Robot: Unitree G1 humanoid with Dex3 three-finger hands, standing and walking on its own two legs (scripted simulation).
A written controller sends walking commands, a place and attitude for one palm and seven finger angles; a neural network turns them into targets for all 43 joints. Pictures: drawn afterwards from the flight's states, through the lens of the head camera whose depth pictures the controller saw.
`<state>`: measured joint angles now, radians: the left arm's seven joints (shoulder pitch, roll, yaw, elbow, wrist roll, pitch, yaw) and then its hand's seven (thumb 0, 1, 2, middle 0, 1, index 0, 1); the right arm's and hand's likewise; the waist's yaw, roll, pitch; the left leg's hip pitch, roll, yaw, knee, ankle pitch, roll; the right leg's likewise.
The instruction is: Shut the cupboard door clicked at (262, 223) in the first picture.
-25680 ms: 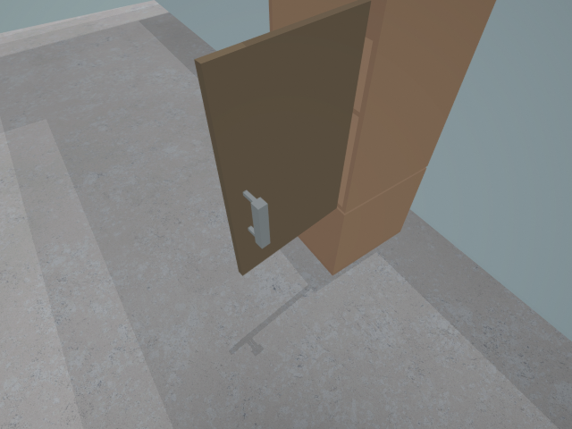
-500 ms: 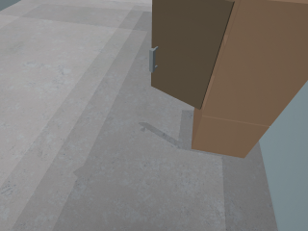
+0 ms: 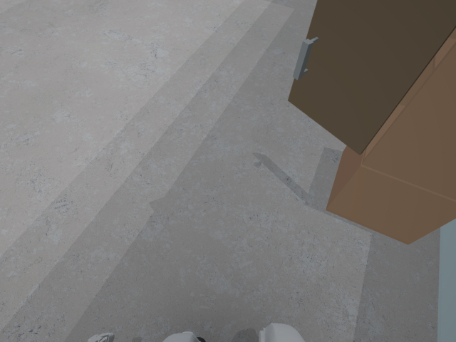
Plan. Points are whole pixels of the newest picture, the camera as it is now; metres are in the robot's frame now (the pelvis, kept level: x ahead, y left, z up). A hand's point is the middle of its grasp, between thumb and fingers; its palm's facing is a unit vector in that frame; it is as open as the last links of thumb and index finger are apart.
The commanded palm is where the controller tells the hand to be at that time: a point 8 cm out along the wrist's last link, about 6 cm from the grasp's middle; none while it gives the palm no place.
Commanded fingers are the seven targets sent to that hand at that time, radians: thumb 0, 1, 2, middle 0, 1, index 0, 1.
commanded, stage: walk to a spot facing it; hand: left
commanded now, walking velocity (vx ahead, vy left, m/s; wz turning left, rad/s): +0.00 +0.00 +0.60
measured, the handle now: (306, 58) +0.98 -0.25 -0.10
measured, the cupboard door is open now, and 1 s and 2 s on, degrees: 65 65 65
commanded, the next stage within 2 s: turn to face it in 1.34 s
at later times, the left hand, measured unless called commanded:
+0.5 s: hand out of the picture +0.03 +0.13 -0.14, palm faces +0.35 -0.89 -0.29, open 7.4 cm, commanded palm none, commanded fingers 0.00 0.90 0.90 -0.20 -0.30 -0.20 -0.30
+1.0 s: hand (92, 295) +0.21 +0.28 -0.15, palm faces +0.62 -0.76 -0.20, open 7.4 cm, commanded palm none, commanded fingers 0.00 0.90 0.90 -0.20 -0.30 -0.20 -0.30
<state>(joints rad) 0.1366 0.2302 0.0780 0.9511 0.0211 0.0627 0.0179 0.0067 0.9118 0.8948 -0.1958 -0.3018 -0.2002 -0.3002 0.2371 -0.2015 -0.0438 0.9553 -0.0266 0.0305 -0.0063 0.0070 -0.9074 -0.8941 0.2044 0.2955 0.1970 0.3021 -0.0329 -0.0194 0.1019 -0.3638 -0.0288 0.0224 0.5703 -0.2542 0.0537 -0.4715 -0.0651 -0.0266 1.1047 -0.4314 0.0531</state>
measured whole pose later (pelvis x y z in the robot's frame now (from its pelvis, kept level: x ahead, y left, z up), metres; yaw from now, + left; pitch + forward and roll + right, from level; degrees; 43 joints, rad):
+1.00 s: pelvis +0.25 +0.06 +0.01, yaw +38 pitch +1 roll +0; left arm 0.17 0.22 0.08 0.88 0.03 0.00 -0.01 0.01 0.91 0.89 -0.19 -0.30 -0.20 -0.30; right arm 0.24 -0.20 -0.02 0.94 -0.01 -0.04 0.01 0.01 -0.91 -0.89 0.20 0.30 0.20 0.30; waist 0.00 -0.03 0.09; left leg -0.18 -0.09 0.02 0.45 -0.28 0.10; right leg -0.64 -0.16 0.01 1.08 -0.25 0.08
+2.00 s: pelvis +0.45 +0.19 -0.01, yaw +44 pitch -1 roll +0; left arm 0.28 0.18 0.07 0.95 0.02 0.04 0.00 0.00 0.91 0.90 -0.19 -0.30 -0.20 -0.30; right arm 0.11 -0.21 -0.05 0.95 -0.01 0.08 -0.01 0.01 -0.90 -0.89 0.21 0.30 0.20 0.30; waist 0.06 0.05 0.07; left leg -0.38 0.09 0.10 0.96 -0.52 -0.03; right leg -0.33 0.00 -0.07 0.68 -0.34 -0.04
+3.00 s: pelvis +0.47 +0.25 +0.00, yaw +8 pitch +2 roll +0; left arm 0.19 0.21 0.05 0.88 0.02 0.05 -0.01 0.01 0.91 0.89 -0.20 -0.30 -0.20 -0.30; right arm 0.15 -0.25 -0.05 0.88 -0.01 0.05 -0.01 0.01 -0.91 -0.89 0.20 0.30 0.19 0.30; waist 0.00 -0.01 0.09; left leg -0.47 0.07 0.01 0.90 -0.41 -0.08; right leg -0.25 0.03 0.08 0.50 -0.28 -0.01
